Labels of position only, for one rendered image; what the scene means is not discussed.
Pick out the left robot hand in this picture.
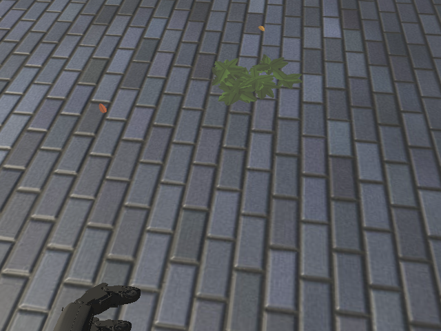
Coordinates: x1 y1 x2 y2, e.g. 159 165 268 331
53 283 141 331

